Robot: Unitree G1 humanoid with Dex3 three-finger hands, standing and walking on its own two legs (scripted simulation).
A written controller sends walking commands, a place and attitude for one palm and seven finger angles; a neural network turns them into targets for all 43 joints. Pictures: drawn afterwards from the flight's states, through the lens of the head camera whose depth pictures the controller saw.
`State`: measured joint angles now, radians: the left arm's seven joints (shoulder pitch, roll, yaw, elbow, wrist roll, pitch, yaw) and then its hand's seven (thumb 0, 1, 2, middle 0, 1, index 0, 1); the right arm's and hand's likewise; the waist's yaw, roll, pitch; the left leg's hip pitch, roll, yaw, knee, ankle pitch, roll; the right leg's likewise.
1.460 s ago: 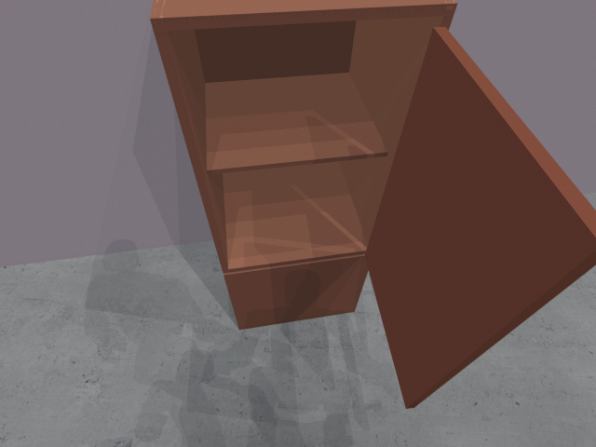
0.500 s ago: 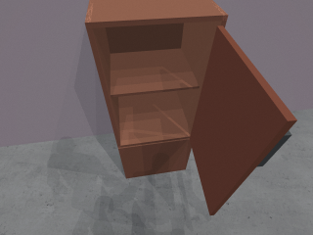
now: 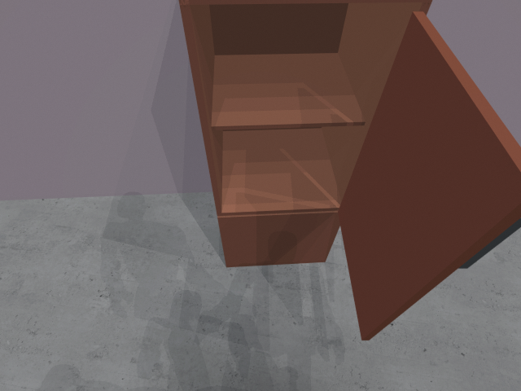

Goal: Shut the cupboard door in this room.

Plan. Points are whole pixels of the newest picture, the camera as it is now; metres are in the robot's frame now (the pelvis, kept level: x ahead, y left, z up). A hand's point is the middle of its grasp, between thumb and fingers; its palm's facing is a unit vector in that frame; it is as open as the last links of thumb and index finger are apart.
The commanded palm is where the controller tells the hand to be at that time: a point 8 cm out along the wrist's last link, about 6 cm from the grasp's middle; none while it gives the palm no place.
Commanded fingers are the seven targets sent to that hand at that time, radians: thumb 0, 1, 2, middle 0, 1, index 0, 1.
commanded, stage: stand and wait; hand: left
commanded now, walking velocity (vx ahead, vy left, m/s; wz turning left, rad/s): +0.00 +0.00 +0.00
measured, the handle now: (469, 239) +0.33 -0.28 +0.07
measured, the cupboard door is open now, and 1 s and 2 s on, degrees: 87 87 87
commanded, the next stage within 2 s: turn or walk to find it in 0.06 s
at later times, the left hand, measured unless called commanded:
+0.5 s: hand out of the picture -0.03 +0.16 -0.17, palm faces +0.18 -0.96 -0.22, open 7.4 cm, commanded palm none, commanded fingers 0.00 0.90 0.90 -0.20 -0.30 -0.20 -0.30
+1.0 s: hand out of the picture -0.04 +0.18 -0.16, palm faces +0.31 -0.92 -0.25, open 7.4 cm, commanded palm none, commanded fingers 0.00 0.90 0.90 -0.20 -0.30 -0.20 -0.30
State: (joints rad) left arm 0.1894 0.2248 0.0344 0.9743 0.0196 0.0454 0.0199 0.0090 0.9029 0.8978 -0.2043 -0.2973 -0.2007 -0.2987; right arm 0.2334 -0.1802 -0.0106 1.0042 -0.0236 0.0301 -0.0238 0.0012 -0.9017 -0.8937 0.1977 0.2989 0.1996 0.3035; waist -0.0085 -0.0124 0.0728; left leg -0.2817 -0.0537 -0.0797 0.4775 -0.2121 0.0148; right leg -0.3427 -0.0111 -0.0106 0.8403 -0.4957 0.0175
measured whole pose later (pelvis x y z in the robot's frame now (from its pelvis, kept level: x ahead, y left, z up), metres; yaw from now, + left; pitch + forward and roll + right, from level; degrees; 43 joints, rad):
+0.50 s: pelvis -0.01 -0.02 +0.00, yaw +8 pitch +1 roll +1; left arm 0.31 0.17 0.03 1.01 0.03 0.00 0.03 0.01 0.90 0.90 -0.21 -0.30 -0.20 -0.30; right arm 0.17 -0.21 -0.04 1.02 -0.01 0.05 -0.02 0.00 -0.91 -0.89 0.19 0.30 0.19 0.30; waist 0.02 -0.01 0.07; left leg -0.25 0.03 0.03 0.59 -0.31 -0.03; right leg -0.16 -0.02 -0.15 0.50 -0.34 -0.04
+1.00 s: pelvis -0.02 -0.01 +0.00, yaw +16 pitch +0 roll +1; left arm 0.28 0.17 0.05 0.97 0.04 0.00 0.03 0.01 0.90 0.90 -0.21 -0.30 -0.20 -0.30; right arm 0.16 -0.22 -0.06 1.00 -0.01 0.06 -0.01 0.00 -0.91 -0.89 0.19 0.30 0.20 0.30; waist 0.02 0.00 0.06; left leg -0.39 0.01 0.03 0.89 -0.47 -0.03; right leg -0.16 -0.07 -0.17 0.50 -0.34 -0.02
